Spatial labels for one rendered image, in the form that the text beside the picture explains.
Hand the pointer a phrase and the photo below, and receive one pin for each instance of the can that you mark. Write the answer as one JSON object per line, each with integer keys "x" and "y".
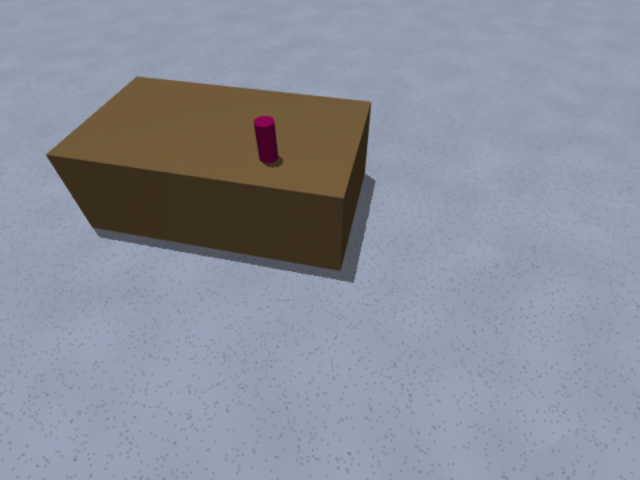
{"x": 266, "y": 139}

